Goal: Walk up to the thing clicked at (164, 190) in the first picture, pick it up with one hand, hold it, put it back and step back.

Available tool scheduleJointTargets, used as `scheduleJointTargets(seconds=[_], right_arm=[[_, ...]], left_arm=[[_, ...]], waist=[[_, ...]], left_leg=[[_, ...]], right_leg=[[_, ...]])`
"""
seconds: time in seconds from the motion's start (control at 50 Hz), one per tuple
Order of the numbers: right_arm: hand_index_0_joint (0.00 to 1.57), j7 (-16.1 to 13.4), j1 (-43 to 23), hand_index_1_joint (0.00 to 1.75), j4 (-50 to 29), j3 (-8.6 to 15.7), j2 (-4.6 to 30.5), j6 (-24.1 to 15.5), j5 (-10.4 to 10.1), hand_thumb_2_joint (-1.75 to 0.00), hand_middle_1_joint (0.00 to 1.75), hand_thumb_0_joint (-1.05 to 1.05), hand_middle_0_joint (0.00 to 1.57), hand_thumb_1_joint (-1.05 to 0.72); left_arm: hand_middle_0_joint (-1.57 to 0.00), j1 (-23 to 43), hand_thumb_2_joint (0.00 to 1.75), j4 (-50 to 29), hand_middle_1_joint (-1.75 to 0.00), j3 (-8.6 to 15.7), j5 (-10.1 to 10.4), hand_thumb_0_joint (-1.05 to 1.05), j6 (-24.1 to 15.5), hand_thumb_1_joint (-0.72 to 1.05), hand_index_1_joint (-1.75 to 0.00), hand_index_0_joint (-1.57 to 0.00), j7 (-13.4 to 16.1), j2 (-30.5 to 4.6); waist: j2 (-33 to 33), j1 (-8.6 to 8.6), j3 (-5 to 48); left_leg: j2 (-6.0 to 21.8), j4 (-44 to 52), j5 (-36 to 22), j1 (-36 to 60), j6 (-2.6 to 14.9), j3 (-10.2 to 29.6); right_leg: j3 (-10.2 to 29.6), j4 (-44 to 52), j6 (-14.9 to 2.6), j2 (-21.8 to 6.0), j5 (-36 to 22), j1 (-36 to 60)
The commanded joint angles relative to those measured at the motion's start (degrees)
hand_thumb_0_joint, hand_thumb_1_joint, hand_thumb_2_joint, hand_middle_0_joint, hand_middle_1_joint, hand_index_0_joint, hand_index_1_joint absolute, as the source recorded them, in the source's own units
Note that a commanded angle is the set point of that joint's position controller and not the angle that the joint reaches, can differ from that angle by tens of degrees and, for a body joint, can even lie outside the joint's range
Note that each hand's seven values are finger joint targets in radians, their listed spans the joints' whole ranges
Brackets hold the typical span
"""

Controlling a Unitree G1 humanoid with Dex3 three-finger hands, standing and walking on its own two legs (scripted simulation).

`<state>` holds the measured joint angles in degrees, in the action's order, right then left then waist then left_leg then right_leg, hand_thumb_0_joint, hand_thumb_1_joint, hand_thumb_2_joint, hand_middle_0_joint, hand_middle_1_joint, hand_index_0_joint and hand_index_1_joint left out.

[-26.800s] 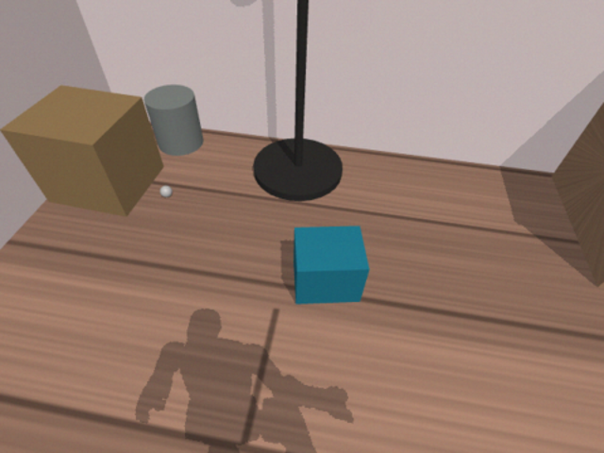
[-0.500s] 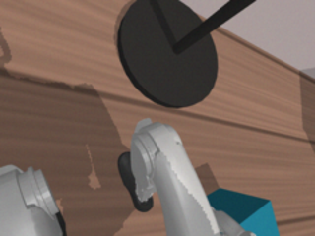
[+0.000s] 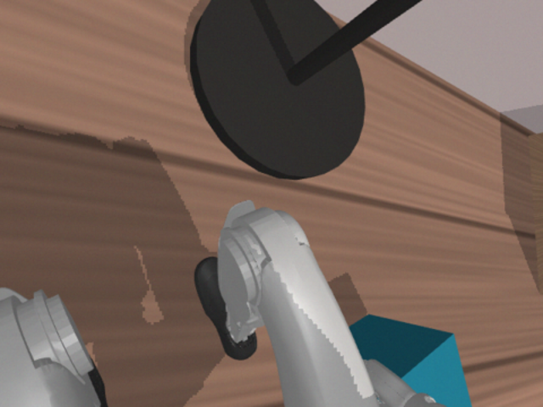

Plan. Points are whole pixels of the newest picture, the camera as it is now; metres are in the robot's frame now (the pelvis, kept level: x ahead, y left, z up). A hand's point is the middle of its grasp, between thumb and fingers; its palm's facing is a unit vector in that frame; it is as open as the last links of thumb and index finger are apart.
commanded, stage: open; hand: left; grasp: from above
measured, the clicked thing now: out of the picture +0.49 +0.29 -0.27
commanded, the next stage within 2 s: withdraw in 0.96 s
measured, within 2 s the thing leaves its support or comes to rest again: neither
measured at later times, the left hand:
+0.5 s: hand out of the picture +0.47 +0.29 -0.25, palm faces -0.43 -0.15 -0.89, open 11.2 cm
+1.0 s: hand out of the picture +0.47 +0.29 -0.26, palm faces -0.42 -0.14 -0.89, open 13.3 cm
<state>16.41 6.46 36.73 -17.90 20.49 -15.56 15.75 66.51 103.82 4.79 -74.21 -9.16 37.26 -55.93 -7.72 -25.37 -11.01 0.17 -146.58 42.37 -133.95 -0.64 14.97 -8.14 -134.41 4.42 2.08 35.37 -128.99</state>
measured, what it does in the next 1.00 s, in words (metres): stands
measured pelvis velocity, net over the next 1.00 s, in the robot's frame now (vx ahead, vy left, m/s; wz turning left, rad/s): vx -0.01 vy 0.00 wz -0.01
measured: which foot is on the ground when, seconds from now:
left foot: down 0.00-1.00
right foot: down 0.00-1.00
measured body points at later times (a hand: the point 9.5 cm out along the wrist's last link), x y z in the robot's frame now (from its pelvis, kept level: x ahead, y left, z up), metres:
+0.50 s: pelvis +0.00 +0.00 +0.00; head +0.29 +0.12 +0.32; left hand +0.49 +0.29 -0.20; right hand +0.04 -0.25 -0.04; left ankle +0.06 +0.12 -0.27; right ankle +0.13 -0.13 -0.27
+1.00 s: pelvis -0.01 +0.00 +0.01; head +0.29 +0.13 +0.32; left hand +0.49 +0.29 -0.20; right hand +0.04 -0.24 -0.04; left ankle +0.06 +0.12 -0.27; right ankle +0.13 -0.13 -0.27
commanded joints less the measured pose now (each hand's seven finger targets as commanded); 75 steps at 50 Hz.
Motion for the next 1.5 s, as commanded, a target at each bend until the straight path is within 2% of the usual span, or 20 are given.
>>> scheduleJointTargets(seconds=[0.0,0.04,0.12,0.18,0.36,0.78,0.84,1.04,1.08,1.14,1.18,1.22,1.26,1.28,1.3,1.32,1.34,1.38,1.42,1.48], right_arm=[[0.20,0.07,12.58,0.30,1.63,5.24,19.42,0.42,-0.43,-0.91,0.30,0.00,0.20,-0.91],[0.20,-0.03,11.91,0.30,1.60,4.95,19.41,0.24,-0.59,-0.91,0.30,0.00,0.20,-0.91],[0.20,-0.22,12.10,0.30,1.05,5.48,20.18,-0.01,-0.58,-0.90,0.30,0.00,0.20,-0.90],[0.20,-0.39,12.53,0.30,1.08,5.31,20.34,0.15,-0.82,-0.90,0.30,0.00,0.20,-0.90],[0.20,-0.69,12.67,0.30,0.73,4.42,19.57,0.62,-0.88,-0.90,0.30,0.00,0.20,-0.90],[0.20,-1.53,12.42,0.30,-0.30,3.33,19.38,1.00,-0.95,-0.90,0.30,0.00,0.20,-0.90],[0.20,-1.64,13.15,0.30,0.17,3.61,20.01,1.27,-0.97,-0.90,0.30,0.00,0.20,-0.90],[0.20,-0.96,12.58,0.30,-0.13,3.01,19.36,0.81,-1.04,-0.90,0.30,0.00,0.20,-0.89],[0.20,-1.01,12.85,0.30,-0.14,3.26,19.70,0.79,-1.19,-0.90,0.30,0.00,0.20,-0.91],[0.20,-1.20,14.22,0.30,0.20,4.84,20.05,1.37,-1.43,-0.90,0.30,0.00,0.20,-0.91],[0.20,-0.81,13.75,0.30,0.03,5.58,19.29,1.21,-1.33,-0.91,0.30,0.00,0.20,-0.92],[0.20,-0.55,13.06,0.30,-0.19,6.52,18.44,1.36,-1.92,-0.91,0.30,0.00,0.20,-0.92],[0.20,-0.60,14.96,0.30,0.41,9.42,18.66,2.34,-2.99,-0.91,0.30,0.00,0.20,-0.91],[0.20,-0.22,14.40,0.30,0.36,10.14,17.34,2.77,-3.74,-0.91,0.30,0.00,0.20,-0.91],[0.20,0.24,13.12,0.30,0.00,10.19,16.34,3.25,-4.33,-0.91,0.30,0.00,0.20,-0.91],[0.20,0.60,13.20,0.30,1.02,10.45,15.77,3.81,-4.57,-0.91,0.30,0.00,0.20,-0.91],[0.20,0.62,13.99,0.30,1.71,11.47,15.98,4.63,-5.20,-0.90,0.30,0.00,0.20,-0.91],[0.20,0.54,14.92,0.30,1.52,12.92,15.48,6.61,-6.74,-0.90,0.30,0.00,0.20,-0.90],[0.20,0.68,16.33,0.30,1.94,14.08,14.76,8.06,-7.50,-0.91,0.30,0.00,0.20,-0.91],[0.20,-0.37,17.53,0.30,1.50,15.79,14.42,10.58,-8.81,-0.91,0.30,0.00,0.20,-0.91]], left_arm=[[-0.99,15.86,0.43,-6.08,-0.57,-0.27,0.98,0.00,-0.31,0.69,-0.52,-1.04,2.37,-9.85],[-0.99,16.35,0.44,-6.32,-0.56,-0.60,1.21,0.00,-0.36,0.69,-0.52,-1.03,2.15,-10.08],[-0.67,15.96,0.36,-6.27,-0.55,-1.93,1.44,0.00,-0.07,0.37,-0.50,-0.71,1.79,-9.28],[-0.52,16.06,0.45,-6.76,-0.65,-0.46,1.54,0.00,-0.15,0.13,-0.60,-0.56,2.00,-11.56],[-0.39,14.99,0.65,-6.02,-0.73,-1.74,2.30,0.00,0.23,-0.15,-0.72,-0.40,1.16,-10.56],[-0.14,15.15,0.87,-7.34,-0.99,-2.46,1.99,0.00,-0.68,-0.39,-0.97,-0.16,1.51,-11.42],[-0.12,15.35,0.89,-7.38,-1.00,-1.27,1.88,0.00,-0.36,-0.41,-0.98,-0.14,2.11,-13.07],[-0.08,14.71,0.92,-7.25,-1.06,-1.85,2.74,0.00,0.74,-0.44,-1.04,-0.10,0.56,-11.20],[-0.10,15.78,0.97,-9.00,-0.98,-2.00,2.98,0.00,0.65,-0.51,-0.98,-0.10,-0.01,-11.28],[-0.11,18.17,0.97,-16.06,-0.97,0.84,2.56,0.00,0.51,-0.50,-0.97,-0.11,0.55,-15.07],[-0.11,17.31,0.98,-16.25,-0.97,-1.03,2.58,0.00,1.17,-0.52,-0.97,-0.10,-0.06,-11.11],[-0.08,16.44,1.00,-19.49,-0.99,-1.02,3.00,0.00,1.78,-0.55,-0.99,-0.08,-0.74,-10.36],[-0.09,16.22,1.00,-31.10,-0.98,2.45,3.19,0.00,2.81,-0.54,-0.99,-0.08,-1.39,-13.01],[-0.10,14.75,0.99,-32.99,-0.96,1.29,4.17,0.00,3.64,-0.53,-0.97,-0.09,-2.12,-9.13],[-0.09,11.78,1.01,-30.40,-0.97,-1.60,4.78,0.00,4.76,-0.55,-0.98,-0.07,-3.15,-4.26],[-0.08,11.26,1.01,-28.34,-0.97,-2.19,4.91,0.00,5.81,-0.56,-0.99,-0.06,-3.79,-2.48],[-0.07,11.03,1.01,-29.87,-0.98,-1.68,4.83,0.00,6.82,-0.54,-0.99,-0.06,-4.69,-2.78],[-0.07,10.11,1.01,-32.21,-1.00,-2.17,6.47,0.00,9.08,-0.54,-1.00,-0.06,-7.34,-0.67],[-0.07,8.55,1.02,-31.29,-1.00,-3.72,8.18,0.00,10.88,-0.55,-1.01,-0.06,-10.39,3.41],[-0.07,11.84,1.04,-33.51,-1.00,-5.83,11.15,0.00,12.08,-0.56,-1.02,-0.06,-15.70,7.48]], waist=[[32.54,-4.90,36.09],[31.24,-5.04,35.47],[31.85,-4.83,35.43],[32.49,-4.41,36.69],[30.73,-5.34,35.35],[32.16,-5.29,34.94],[32.93,-5.13,35.31],[33.04,-5.69,34.21],[33.51,-5.78,34.64],[38.29,-3.53,40.38],[39.22,-3.59,41.01],[40.50,-2.32,44.08],[47.47,2.13,53.85],[49.04,3.35,56.55],[47.68,3.28,55.05],[43.82,2.68,51.27],[41.44,3.71,50.37],[39.05,5.70,53.84],[34.51,6.05,53.02],[26.94,4.73,51.48]], left_leg=[[1.80,16.05,-15.18,27.57,0.57,-5.90],[1.86,16.02,-13.94,26.95,0.58,-5.69],[1.67,16.40,-13.10,27.17,0.62,-6.33],[1.93,16.83,-13.78,27.79,0.49,-5.72],[2.02,16.04,-14.10,26.53,0.79,-6.31],[2.25,17.28,-13.44,28.29,0.42,-5.59],[2.43,18.21,-13.78,28.51,0.22,-5.19],[2.49,17.37,-15.08,28.72,0.11,-4.86],[2.46,17.06,-15.27,29.31,0.03,-4.95],[2.45,18.83,-16.23,32.70,-0.36,-5.15],[2.41,18.52,-16.80,34.07,-0.66,-5.59],[2.16,18.78,-16.91,34.93,-0.61,-6.24],[1.83,20.88,-21.20,40.58,-1.24,-6.91],[1.79,21.17,-22.53,42.58,-1.64,-7.05],[1.80,21.19,-22.61,41.04,-1.40,-7.61],[1.48,20.74,-20.39,36.42,-0.63,-8.40],[1.21,20.92,-20.08,33.52,-0.12,-8.99],[1.10,21.34,-20.60,31.22,0.69,-10.05],[0.87,22.79,-19.67,29.37,1.09,-10.13],[0.24,25.51,-15.93,26.84,1.79,-10.04]], right_leg=[[-8.22,9.67,-5.11,2.22,-15.28,22.62],[-8.27,10.03,-4.97,2.28,-14.36,21.96],[-7.78,10.49,-5.11,2.31,-13.81,22.94],[-8.03,10.83,-5.12,2.42,-14.13,23.26],[-7.68,11.49,-4.91,2.74,-15.11,25.05],[-8.17,11.89,-4.95,2.56,-14.28,24.05],[-8.15,12.01,-5.13,2.61,-14.68,24.39],[-8.50,11.10,-5.01,2.08,-15.19,22.91],[-8.46,11.28,-5.05,1.91,-15.31,22.82],[-8.00,11.37,-5.56,2.03,-15.99,24.64],[-8.01,10.73,-5.74,2.22,-16.50,24.02],[-7.66,11.22,-5.91,2.14,-16.87,24.50],[-6.82,11.29,-6.53,1.81,-18.75,25.14],[-6.62,10.37,-6.87,1.65,-18.86,23.38],[-6.36,10.68,-6.95,2.10,-18.76,22.42],[-6.08,11.62,-6.70,2.33,-18.11,21.34],[-5.57,12.36,-6.64,2.47,-18.18,20.75],[-4.09,13.18,-6.42,2.67,-19.18,23.16],[-3.64,14.00,-6.34,2.54,-17.99,23.56],[-2.86,17.05,-6.35,2.15,-14.67,24.87]])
